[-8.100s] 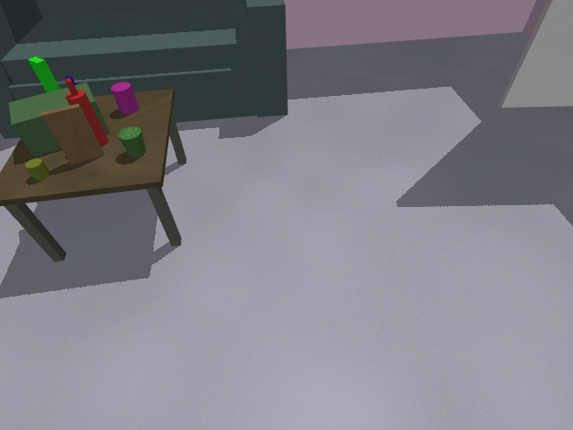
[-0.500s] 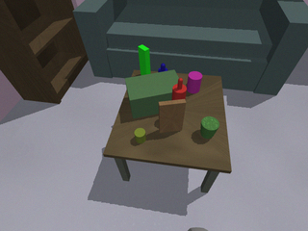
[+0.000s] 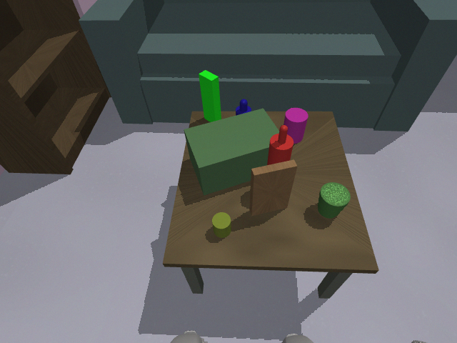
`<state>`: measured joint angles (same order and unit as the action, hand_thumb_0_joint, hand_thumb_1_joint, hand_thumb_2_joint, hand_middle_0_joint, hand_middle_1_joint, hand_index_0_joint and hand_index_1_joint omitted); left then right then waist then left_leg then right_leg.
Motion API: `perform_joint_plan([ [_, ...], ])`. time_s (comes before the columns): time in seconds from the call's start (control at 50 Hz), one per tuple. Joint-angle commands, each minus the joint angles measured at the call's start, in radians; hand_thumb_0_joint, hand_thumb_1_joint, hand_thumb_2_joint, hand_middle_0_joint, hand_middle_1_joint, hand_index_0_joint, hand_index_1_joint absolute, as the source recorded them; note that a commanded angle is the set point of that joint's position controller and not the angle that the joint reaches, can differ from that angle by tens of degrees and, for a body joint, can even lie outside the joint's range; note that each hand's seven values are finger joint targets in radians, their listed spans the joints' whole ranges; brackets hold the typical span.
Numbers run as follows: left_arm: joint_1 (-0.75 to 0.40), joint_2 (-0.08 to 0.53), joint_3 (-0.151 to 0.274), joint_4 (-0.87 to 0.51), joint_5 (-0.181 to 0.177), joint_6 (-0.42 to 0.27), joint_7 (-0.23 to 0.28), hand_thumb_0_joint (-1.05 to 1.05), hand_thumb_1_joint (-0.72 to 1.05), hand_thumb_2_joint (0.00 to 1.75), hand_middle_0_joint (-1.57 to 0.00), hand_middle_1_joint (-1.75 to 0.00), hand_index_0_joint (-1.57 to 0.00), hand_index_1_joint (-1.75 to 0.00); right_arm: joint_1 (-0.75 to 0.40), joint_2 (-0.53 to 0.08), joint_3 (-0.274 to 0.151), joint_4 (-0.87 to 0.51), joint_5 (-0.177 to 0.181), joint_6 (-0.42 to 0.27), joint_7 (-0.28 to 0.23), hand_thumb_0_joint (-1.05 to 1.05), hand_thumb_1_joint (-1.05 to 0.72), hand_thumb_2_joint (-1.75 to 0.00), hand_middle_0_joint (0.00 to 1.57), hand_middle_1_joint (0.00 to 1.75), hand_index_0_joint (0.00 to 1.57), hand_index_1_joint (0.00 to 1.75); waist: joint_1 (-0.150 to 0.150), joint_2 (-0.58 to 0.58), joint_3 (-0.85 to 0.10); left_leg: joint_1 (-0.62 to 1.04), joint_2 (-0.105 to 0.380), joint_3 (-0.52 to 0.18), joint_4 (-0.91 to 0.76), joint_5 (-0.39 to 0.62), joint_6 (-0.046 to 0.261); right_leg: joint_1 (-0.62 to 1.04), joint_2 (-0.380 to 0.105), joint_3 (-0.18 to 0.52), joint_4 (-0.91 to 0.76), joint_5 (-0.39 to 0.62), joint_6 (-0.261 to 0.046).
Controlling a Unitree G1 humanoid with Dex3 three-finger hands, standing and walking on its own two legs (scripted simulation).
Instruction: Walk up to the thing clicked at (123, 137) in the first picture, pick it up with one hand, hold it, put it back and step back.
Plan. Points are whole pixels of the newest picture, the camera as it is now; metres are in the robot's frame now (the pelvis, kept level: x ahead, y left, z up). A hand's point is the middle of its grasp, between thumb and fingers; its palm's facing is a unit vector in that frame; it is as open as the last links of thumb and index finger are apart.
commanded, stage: walk up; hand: right
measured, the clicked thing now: (331, 202) +0.55 -0.28 -0.28
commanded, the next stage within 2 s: stand in 1.72 s
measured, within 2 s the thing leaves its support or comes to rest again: neither
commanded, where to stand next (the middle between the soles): +0.07 -0.03 m, yaw -5 degrees
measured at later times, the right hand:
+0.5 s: hand out of the picture +0.06 -0.30 -0.14, palm faces +0.09 +0.89 -0.44, open 7.4 cm
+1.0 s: hand out of the picture +0.05 -0.28 -0.12, palm faces +0.08 +0.93 -0.36, open 7.4 cm
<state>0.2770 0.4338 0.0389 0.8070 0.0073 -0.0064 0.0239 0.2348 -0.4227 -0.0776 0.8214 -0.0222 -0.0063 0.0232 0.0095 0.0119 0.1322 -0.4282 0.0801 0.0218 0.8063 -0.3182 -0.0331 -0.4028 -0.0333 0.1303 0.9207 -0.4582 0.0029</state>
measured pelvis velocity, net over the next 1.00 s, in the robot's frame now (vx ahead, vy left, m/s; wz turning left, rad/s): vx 0.00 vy -0.01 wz -0.12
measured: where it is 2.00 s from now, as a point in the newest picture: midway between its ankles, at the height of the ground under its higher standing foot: outside the picture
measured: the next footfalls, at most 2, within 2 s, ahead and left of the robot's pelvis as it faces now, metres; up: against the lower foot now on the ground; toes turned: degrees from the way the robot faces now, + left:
right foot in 0.32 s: +0.03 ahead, -0.14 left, +0.00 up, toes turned -8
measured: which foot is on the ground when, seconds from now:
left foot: down 0.00-1.00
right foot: up 0.00-0.30, down 0.32-1.00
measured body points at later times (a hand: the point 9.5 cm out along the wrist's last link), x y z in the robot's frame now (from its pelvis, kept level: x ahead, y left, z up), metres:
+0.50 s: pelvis +0.01 +0.00 +0.01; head +0.05 -0.02 +0.45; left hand +0.13 +0.31 -0.10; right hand +0.05 -0.35 -0.11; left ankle +0.05 +0.13 -0.68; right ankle +0.00 -0.12 -0.70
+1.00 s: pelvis +0.00 -0.01 +0.03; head +0.01 -0.02 +0.48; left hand +0.15 +0.27 -0.08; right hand +0.05 -0.33 -0.09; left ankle +0.05 +0.12 -0.70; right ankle +0.00 -0.13 -0.70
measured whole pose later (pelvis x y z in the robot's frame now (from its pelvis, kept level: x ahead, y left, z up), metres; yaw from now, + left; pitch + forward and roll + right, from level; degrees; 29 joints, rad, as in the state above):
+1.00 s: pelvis +0.00 -0.01 +0.03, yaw -7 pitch -3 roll +0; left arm 0.08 0.35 0.02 1.04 0.00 0.01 -0.02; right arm 0.14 -0.39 0.01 1.05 -0.01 -0.04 0.00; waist -0.01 0.01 0.06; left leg -0.25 0.04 0.01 0.52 -0.23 -0.03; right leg -0.22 -0.01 -0.02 0.55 -0.28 0.00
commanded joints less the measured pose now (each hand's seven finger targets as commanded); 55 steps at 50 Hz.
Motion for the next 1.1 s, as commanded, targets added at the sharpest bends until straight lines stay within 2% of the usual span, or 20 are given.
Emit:
perform_joint_plan([
  [0.0, -0.007, 0.223, 0.066, -0.056, -0.001, 0.000, 0.018, 0.00, 0.90, 0.90, -0.20, -0.30, -0.20, -0.30, 0.013, -0.317, -0.086, -0.076, 0.011, -0.030, -0.034, 0.00, -0.90, -0.90, 0.20, 0.30, 0.20, 0.30, -0.026, 0.105, -0.102, 0.087, 0.325, -0.429, -0.395, 0.027, 0.291, -0.172, 0.060, 0.025, 0.329, -0.112, -0.037],
  [0.08, 0.033, 0.193, 0.076, -0.012, -0.001, 0.006, -0.015, 0.00, 0.90, 0.90, -0.20, -0.30, -0.20, -0.30, 0.006, -0.297, -0.071, -0.064, 0.002, -0.035, -0.044, 0.00, -0.90, -0.90, 0.20, 0.30, 0.20, 0.30, -0.019, 0.228, -0.118, 0.156, 0.227, -0.245, -0.311, 0.161, 0.244, -0.165, 0.032, -0.043, 0.207, -0.057, -0.030],
  [0.22, -0.013, 0.177, 0.098, -0.035, 0.023, 0.019, -0.040, 0.00, 0.90, 0.90, -0.20, -0.30, -0.20, -0.30, 0.030, -0.301, -0.068, -0.092, 0.004, -0.033, -0.062, 0.00, -0.90, -0.90, 0.20, 0.30, 0.20, 0.30, -0.025, 0.196, -0.190, 0.193, 0.288, -0.204, -0.205, 0.420, 0.272, -0.054, 0.029, -0.149, 0.007, -0.067, -0.030],
  [0.26, 0.066, 0.160, 0.105, -0.013, 0.026, 0.014, -0.043, 0.00, 0.90, 0.90, -0.20, -0.30, -0.20, -0.30, -0.029, -0.296, -0.059, -0.106, 0.011, -0.026, -0.062, 0.00, -0.90, -0.90, 0.20, 0.30, 0.20, 0.30, 0.034, 0.185, -0.217, 0.112, 0.255, -0.140, -0.119, 0.362, 0.224, 0.098, 0.045, -0.179, -0.195, 0.051, -0.047],
  [0.28, 0.100, 0.177, 0.116, 0.003, 0.031, 0.005, -0.039, 0.00, 0.90, 0.90, -0.20, -0.30, -0.20, -0.30, -0.028, -0.259, -0.045, -0.107, 0.013, -0.020, -0.061, 0.00, -0.90, -0.90, 0.20, 0.30, 0.20, 0.30, 0.054, 0.107, -0.222, 0.041, 0.206, -0.082, -0.001, 0.293, 0.177, 0.196, 0.051, -0.141, -0.331, 0.092, -0.052],
  [0.3, 0.097, 0.250, 0.137, -0.010, 0.044, -0.005, -0.033, 0.00, 0.90, 0.90, -0.20, -0.30, -0.20, -0.30, 0.000, -0.192, -0.022, -0.111, 0.021, -0.013, -0.061, 0.00, -0.90, -0.90, 0.20, 0.30, 0.20, 0.30, 0.062, -0.135, -0.186, -0.137, 0.091, 0.011, 0.231, 0.090, 0.107, 0.269, -0.103, 0.162, -0.469, 0.168, -0.085],
  [0.32, 0.008, 0.327, 0.139, -0.055, 0.045, -0.011, -0.032, 0.00, 0.90, 0.90, -0.20, -0.30, -0.20, -0.30, -0.066, -0.163, -0.014, -0.123, 0.030, -0.010, -0.077, 0.00, -0.90, -0.90, 0.20, 0.30, 0.20, 0.30, 0.048, -0.226, -0.154, -0.262, -0.039, 0.017, 0.287, -0.311, 0.067, 0.207, -0.286, 0.468, -0.518, 0.269, -0.240],
  [0.34, -0.022, 0.327, 0.132, -0.063, 0.040, -0.009, -0.034, 0.00, 0.90, 0.90, -0.20, -0.30, -0.20, -0.30, -0.102, -0.218, -0.030, -0.101, 0.023, -0.012, -0.092, 0.00, -0.90, -0.90, 0.20, 0.30, 0.20, 0.30, 0.053, -0.172, -0.129, -0.158, 0.003, -0.088, 0.341, -0.353, 0.067, 0.082, -0.323, 0.462, -0.500, 0.311, -0.314],
  [0.38, -0.075, 0.237, 0.100, -0.061, 0.030, -0.007, -0.025, 0.00, 0.90, 0.90, -0.20, -0.30, -0.20, -0.30, -0.028, -0.209, -0.023, -0.042, 0.037, -0.021, -0.081, 0.00, -0.90, -0.90, 0.20, 0.30, 0.20, 0.30, 0.002, -0.117, -0.121, -0.150, -0.010, -0.083, 0.320, -0.273, 0.064, 0.137, -0.201, 0.223, -0.381, 0.462, -0.267],
  [0.46, -0.064, 0.205, 0.087, -0.057, 0.031, -0.012, -0.019, 0.00, 0.90, 0.90, -0.20, -0.30, -0.20, -0.30, 0.025, -0.184, -0.006, 0.008, 0.023, -0.046, -0.067, 0.00, -0.90, -0.90, 0.20, 0.30, 0.20, 0.30, 0.008, -0.179, -0.162, -0.010, -0.035, 0.016, 0.032, -0.180, 0.059, 0.161, -0.148, 0.109, -0.300, 0.598, -0.226],
  [0.5, -0.094, 0.199, 0.079, -0.050, 0.008, -0.008, -0.020, 0.00, 0.90, 0.90, -0.20, -0.30, -0.20, -0.30, 0.063, -0.166, -0.002, 0.034, 0.020, -0.060, -0.064, 0.00, -0.90, -0.90, 0.20, 0.30, 0.20, 0.30, -0.025, -0.163, -0.190, 0.155, -0.056, 0.015, -0.211, 0.014, 0.069, 0.118, -0.131, 0.064, -0.208, 0.610, -0.184],
  [0.52, -0.106, 0.167, 0.067, -0.054, -0.001, -0.007, -0.020, 0.00, 0.90, 0.90, -0.20, -0.30, -0.20, -0.30, 0.087, -0.190, -0.008, 0.043, 0.008, -0.071, -0.066, 0.00, -0.90, -0.90, 0.20, 0.30, 0.20, 0.30, -0.036, -0.107, -0.216, 0.259, -0.004, -0.085, -0.275, 0.160, 0.097, 0.043, -0.115, 0.038, -0.139, 0.566, -0.134],
  [0.54, -0.105, 0.120, 0.054, -0.058, -0.011, -0.003, -0.021, 0.00, 0.90, 0.90, -0.20, -0.30, -0.20, -0.30, 0.057, -0.266, -0.022, 0.030, -0.005, -0.080, -0.068, 0.00, -0.90, -0.90, 0.20, 0.30, 0.20, 0.30, -0.024, 0.056, -0.231, 0.284, 0.183, -0.394, -0.332, 0.237, 0.182, -0.054, -0.015, -0.042, -0.039, 0.388, -0.055],
  [0.56, -0.085, 0.169, 0.070, -0.021, -0.011, 0.005, -0.010, 0.00, 0.90, 0.90, -0.20, -0.30, -0.20, -0.30, -0.007, -0.321, -0.028, 0.015, 0.015, -0.077, -0.060, 0.00, -0.90, -0.90, 0.20, 0.30, 0.20, 0.30, -0.004, 0.121, -0.217, 0.200, 0.314, -0.489, -0.323, 0.295, 0.315, 0.000, 0.017, -0.096, -0.022, -0.019, -0.035],
  [0.58, -0.102, 0.177, 0.068, -0.010, -0.003, 0.005, -0.010, 0.00, 0.90, 0.90, -0.20, -0.30, -0.20, -0.30, -0.030, -0.300, -0.028, 0.016, 0.007, -0.077, -0.056, 0.00, -0.90, -0.90, 0.20, 0.30, 0.20, 0.30, 0.001, 0.096, -0.185, 0.161, 0.303, -0.466, -0.317, 0.342, 0.327, 0.017, 0.010, -0.068, -0.017, -0.134, -0.036],
  [0.62, -0.075, 0.148, 0.071, 0.023, -0.004, -0.001, -0.020, 0.00, 0.90, 0.90, -0.20, -0.30, -0.20, -0.30, -0.083, -0.267, -0.005, 0.014, 0.007, -0.071, -0.060, 0.00, -0.90, -0.90, 0.20, 0.30, 0.20, 0.30, 0.038, 0.109, -0.148, 0.094, 0.213, -0.329, -0.284, 0.282, 0.245, 0.088, 0.003, -0.085, -0.150, -0.010, -0.051],
  [0.66, -0.067, 0.171, 0.075, 0.051, 0.005, -0.016, -0.023, 0.00, 0.90, 0.90, -0.20, -0.30, -0.20, -0.30, -0.099, -0.214, 0.014, 0.028, 0.019, -0.062, -0.051, 0.00, -0.90, -0.90, 0.20, 0.30, 0.20, 0.30, 0.044, 0.082, -0.144, -0.016, 0.093, -0.176, -0.218, 0.213, 0.112, 0.228, -0.042, -0.009, -0.347, 0.222, -0.080],
  [0.7, -0.138, 0.208, 0.071, 0.054, 0.004, -0.025, -0.029, 0.00, 0.90, 0.90, -0.20, -0.30, -0.20, -0.30, -0.061, -0.172, 0.023, 0.055, 0.027, -0.051, -0.045, 0.00, -0.90, -0.90, 0.20, 0.30, 0.20, 0.30, -0.010, -0.015, -0.166, 0.093, -0.017, -0.078, -0.166, -0.011, 0.059, 0.110, -0.175, 0.170, -0.445, 0.108, -0.161],
  [0.8, -0.225, 0.158, 0.041, 0.094, 0.005, -0.024, -0.031, 0.00, 0.90, 0.90, -0.20, -0.30, -0.20, -0.30, -0.092, -0.173, 0.028, 0.107, 0.019, -0.057, -0.031, 0.00, -0.90, -0.90, 0.20, 0.30, 0.20, 0.30, -0.013, -0.055, -0.136, 0.181, 0.032, -0.121, -0.292, 0.090, 0.091, 0.088, -0.083, 0.020, -0.459, 0.160, -0.078],
  [1.08, -0.288, 0.129, 0.032, 0.217, -0.006, -0.014, -0.037, 0.00, 0.90, 0.90, -0.20, -0.30, -0.20, -0.30, -0.155, -0.163, 0.049, 0.214, 0.016, -0.054, -0.031, 0.00, -0.90, -0.90, 0.20, 0.30, 0.20, 0.30, -0.005, -0.040, -0.153, 0.232, 0.039, -0.106, -0.449, 0.159, 0.058, 0.236, -0.091, -0.021, -0.608, 0.219, -0.046],
])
